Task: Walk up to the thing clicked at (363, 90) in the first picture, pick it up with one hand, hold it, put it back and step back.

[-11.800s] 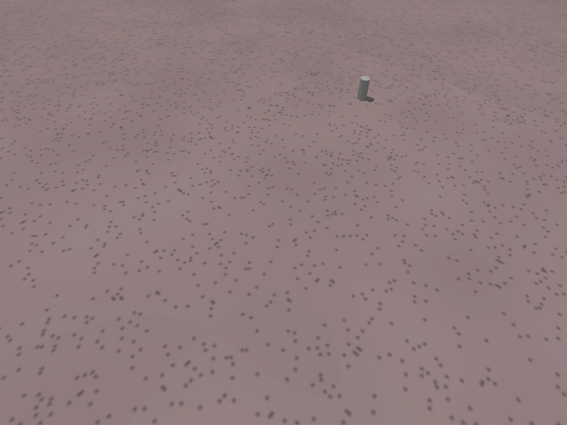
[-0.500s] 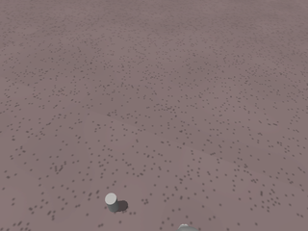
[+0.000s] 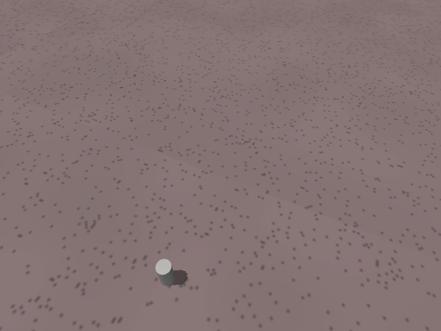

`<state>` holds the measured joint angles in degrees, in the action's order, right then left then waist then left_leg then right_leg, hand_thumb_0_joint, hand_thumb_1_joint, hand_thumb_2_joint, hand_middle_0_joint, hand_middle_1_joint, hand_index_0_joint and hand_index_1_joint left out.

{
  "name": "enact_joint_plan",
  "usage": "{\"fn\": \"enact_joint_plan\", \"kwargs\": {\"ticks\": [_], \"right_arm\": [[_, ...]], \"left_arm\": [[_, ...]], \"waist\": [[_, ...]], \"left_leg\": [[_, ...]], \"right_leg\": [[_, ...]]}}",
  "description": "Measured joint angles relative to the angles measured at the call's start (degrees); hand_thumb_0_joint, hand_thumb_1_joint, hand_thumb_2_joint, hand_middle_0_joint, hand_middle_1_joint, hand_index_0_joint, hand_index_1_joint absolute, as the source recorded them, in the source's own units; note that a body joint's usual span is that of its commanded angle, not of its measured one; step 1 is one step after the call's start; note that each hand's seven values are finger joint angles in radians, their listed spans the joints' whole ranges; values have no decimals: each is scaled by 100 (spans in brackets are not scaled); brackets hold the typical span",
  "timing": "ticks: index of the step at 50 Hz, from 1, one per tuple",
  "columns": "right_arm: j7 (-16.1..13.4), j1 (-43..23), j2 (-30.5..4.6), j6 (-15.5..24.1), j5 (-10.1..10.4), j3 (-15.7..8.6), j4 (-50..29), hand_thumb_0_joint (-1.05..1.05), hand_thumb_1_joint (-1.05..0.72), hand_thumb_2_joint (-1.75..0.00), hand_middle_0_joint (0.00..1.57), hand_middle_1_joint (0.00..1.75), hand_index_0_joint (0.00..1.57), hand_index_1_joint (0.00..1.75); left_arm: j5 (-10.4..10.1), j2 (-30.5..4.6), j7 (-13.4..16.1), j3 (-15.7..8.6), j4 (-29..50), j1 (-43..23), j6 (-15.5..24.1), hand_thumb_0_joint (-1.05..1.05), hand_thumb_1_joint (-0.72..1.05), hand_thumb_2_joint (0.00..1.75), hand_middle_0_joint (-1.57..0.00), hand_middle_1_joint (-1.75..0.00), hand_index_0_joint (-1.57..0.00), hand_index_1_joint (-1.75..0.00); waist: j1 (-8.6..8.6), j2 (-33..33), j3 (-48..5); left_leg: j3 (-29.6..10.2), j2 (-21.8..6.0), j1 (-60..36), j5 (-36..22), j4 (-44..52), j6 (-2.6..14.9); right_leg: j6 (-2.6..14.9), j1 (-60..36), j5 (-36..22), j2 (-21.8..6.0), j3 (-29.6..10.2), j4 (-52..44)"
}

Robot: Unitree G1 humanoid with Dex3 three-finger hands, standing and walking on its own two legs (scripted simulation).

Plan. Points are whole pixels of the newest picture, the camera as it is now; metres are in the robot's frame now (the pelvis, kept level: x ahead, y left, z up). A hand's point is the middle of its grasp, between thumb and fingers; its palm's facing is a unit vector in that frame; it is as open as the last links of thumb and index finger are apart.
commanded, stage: walk up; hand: left
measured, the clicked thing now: (165, 272) +0.45 +0.22 -0.68
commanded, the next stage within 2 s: stand in 0.10 s
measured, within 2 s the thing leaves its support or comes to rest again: neither
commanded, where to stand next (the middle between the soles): +0.04 -0.02 m, yaw -2 degrees
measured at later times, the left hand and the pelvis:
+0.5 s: hand out of the picture +0.11 +0.25 -0.13, palm faces -0.02 -0.95 -0.31, open 7.4 cm; pelvis +0.01 +0.00 +0.02, yaw -1 degrees
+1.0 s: hand out of the picture +0.08 +0.26 -0.13, palm faces -0.04 -0.94 -0.34, open 7.4 cm; pelvis +0.01 +0.00 +0.02, yaw -1 degrees
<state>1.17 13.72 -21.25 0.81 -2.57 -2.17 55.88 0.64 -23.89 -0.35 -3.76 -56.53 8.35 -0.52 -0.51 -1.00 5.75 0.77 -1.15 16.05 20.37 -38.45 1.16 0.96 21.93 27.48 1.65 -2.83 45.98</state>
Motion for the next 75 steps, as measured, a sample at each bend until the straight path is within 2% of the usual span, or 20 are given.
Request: {"fn": "enact_joint_plan", "kwargs": {"ticks": [2, 4, 5, 8, 9, 10, 11, 12, 14, 16, 25, 43, 75], "right_arm": [[43, 46, -76, 16, -2, -39, -71, 1, -90, -90, 21, 30, 21, 30], [56, 84, -202, 3, 48, -87, -137, 1, -90, -90, 21, 30, 21, 30], [51, 120, -229, -14, 77, -94, -153, 1, -91, -90, 21, 30, 21, 30], [-59, -27, -233, -78, 235, -94, -82, 1, -91, -90, 21, 30, 21, 30], [-75, -98, -228, -57, 276, -95, -82, 1, -91, -90, 21, 30, 20, 30], [-82, -157, -225, -10, 292, -92, -83, 1, -91, -90, 21, 30, 20, 30], [-84, -208, -223, 41, 284, -92, -71, 1, -91, -90, 21, 30, 20, 30], [-90, -284, -186, 67, 262, -82, -20, 1, -91, -90, 21, 30, 20, 30], [-60, -405, -118, 44, 248, -4, 82, 1, -91, -90, 21, 30, 20, 30], [-26, -544, -32, -11, 268, 73, 186, 1, -91, -90, 21, 30, 20, 30], [8, -961, 220, 71, 261, 243, 519, 0, -91, -90, 21, 30, 20, 30], [-4, -833, 125, 25, 229, 173, 1073, 1, -91, -90, 21, 30, 20, 30], [-19, -796, 98, -1, 226, 242, 1041, 1, -91, -90, 21, 30, 20, 30]], "left_arm": [[60, -26, -36, -12, -80, 207, 40, 0, 91, 90, -20, -30, -20, -30], [113, 55, -59, -8, -121, 338, 121, 0, 91, 90, -20, -30, -20, -30], [123, 67, -78, -2, -87, 436, 186, 0, 91, 90, -20, -30, -20, -30], [93, 120, -39, 99, -157, 552, 296, 0, 91, 90, -20, -30, -20, -30], [74, 149, -23, 142, -182, 539, 296, 0, 91, 90, -20, -30, -20, -30], [40, 178, -10, 183, -209, 507, 284, 0, 90, 90, -20, -30, -20, -30], [-7, 209, 2, 220, -229, 453, 260, 1, 90, 90, -20, -30, -20, -30], [-59, 229, 20, 247, -251, 382, 231, 1, 90, 90, -20, -30, -20, -30], [-123, 289, 29, 300, -289, 269, 180, 1, 90, 90, -20, -30, -20, -30], [-99, 333, 1, 349, -358, 162, 164, 1, 90, 90, -20, -30, -20, -30], [-73, 402, -40, 431, -615, -330, 239, 0, 90, 90, -20, -30, -20, -30], [-39, 293, -16, 357, -937, -281, 167, 0, 91, 90, -20, -30, -20, -30], [-30, 377, -17, 379, -831, -199, 151, 0, 90, 90, -20, -30, -20, -30]], "waist": [[37, 55, -46], [-2, 308, 43], [7, 335, 27], [92, 254, 37], [90, 244, 70], [74, 254, 92], [61, 272, 111], [86, 224, 135], [144, 186, 53], [164, 152, -60], [108, 56, -231], [48, 82, -197], [41, 115, -272]], "left_leg": [[69, -101, -17, 79, -53, -17], [-73, -276, -51, 176, -233, 22], [-159, -243, 13, 305, -454, 83], [-414, 56, 123, 853, -600, 109], [-419, 70, 70, 727, -330, 102], [-408, 40, -30, 177, 94, 93], [-391, 9, -128, -591, 413, 9], [-354, 40, -216, -747, 525, -79], [-321, 52, -311, -676, 664, -151], [-307, 54, -403, -706, 861, -168], [-237, 121, -727, -1074, 1572, -134], [-196, 167, -800, -1314, 1974, -114], [-249, 89, -754, -1227, 1957, -189]], "right_leg": [[35, -466, -63, 5, 191, -679], [64, -785, -922, 166, 349, -1177], [76, -838, -1074, 181, 375, -1233], [40, -934, -1072, 85, 283, -1308], [19, -983, -1091, 52, 274, -1360], [-5, -1025, -1100, 32, 290, -1393], [-31, -1057, -1089, 18, 313, -1386], [-56, -1098, -1081, -29, 287, -1379], [-77, -1199, -1168, -52, 255, -1566], [-89, -1302, -1284, -61, 240, -1805], [-152, -1564, -1624, -147, 172, -2414], [-182, -1560, -1795, -203, 131, -2671], [-105, -1544, -1728, -125, 181, -2703]]}}
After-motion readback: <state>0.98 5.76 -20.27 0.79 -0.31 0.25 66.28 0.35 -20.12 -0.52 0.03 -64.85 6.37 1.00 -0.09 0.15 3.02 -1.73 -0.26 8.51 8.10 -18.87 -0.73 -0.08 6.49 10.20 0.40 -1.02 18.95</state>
